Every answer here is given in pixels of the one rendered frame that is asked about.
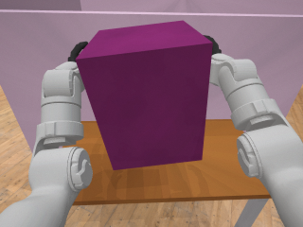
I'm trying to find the right robot hand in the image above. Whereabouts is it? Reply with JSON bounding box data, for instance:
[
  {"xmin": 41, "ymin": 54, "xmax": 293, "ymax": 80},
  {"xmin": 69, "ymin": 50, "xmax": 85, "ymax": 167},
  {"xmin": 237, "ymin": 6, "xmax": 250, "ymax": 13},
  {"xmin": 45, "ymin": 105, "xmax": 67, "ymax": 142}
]
[{"xmin": 204, "ymin": 35, "xmax": 222, "ymax": 55}]

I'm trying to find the table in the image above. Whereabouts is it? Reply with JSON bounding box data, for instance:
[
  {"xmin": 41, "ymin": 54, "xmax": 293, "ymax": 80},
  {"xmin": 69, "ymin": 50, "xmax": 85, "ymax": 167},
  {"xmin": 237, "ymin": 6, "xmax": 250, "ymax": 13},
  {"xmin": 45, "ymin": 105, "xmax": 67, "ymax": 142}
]
[{"xmin": 62, "ymin": 119, "xmax": 272, "ymax": 227}]

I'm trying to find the robot right upper arm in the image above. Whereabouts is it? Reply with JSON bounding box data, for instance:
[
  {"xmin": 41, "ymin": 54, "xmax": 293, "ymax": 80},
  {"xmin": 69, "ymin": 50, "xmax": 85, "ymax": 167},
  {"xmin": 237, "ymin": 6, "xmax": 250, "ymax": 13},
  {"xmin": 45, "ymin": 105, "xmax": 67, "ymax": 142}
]
[{"xmin": 236, "ymin": 124, "xmax": 303, "ymax": 227}]

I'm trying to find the robot left upper arm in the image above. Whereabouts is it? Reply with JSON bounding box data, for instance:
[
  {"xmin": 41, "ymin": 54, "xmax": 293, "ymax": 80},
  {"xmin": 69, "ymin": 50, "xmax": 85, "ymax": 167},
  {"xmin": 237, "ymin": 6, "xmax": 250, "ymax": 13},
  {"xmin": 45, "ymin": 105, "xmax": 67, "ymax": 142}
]
[{"xmin": 0, "ymin": 147, "xmax": 93, "ymax": 227}]

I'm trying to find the right robot forearm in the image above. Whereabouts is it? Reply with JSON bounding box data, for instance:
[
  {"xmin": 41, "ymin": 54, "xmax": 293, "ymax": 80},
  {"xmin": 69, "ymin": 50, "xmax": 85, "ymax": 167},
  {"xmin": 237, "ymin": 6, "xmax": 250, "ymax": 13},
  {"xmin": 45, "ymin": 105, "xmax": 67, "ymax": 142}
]
[{"xmin": 209, "ymin": 53, "xmax": 303, "ymax": 148}]

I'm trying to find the carton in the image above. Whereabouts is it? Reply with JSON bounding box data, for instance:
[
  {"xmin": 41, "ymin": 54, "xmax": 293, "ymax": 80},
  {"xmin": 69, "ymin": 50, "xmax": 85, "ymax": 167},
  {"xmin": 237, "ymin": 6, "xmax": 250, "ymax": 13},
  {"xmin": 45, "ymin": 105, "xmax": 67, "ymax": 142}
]
[{"xmin": 75, "ymin": 20, "xmax": 213, "ymax": 170}]

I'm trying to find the left robot forearm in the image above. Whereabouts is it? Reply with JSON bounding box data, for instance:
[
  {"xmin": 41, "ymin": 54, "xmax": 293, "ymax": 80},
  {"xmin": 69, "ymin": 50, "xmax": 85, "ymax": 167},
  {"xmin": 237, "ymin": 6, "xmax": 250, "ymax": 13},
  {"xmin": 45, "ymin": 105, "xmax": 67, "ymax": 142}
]
[{"xmin": 28, "ymin": 61, "xmax": 85, "ymax": 189}]

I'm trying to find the left robot hand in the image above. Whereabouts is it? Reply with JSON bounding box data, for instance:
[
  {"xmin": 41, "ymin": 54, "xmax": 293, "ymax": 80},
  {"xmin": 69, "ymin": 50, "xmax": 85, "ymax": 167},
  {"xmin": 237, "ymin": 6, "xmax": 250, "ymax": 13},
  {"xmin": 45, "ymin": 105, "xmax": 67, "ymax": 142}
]
[{"xmin": 67, "ymin": 42, "xmax": 88, "ymax": 62}]

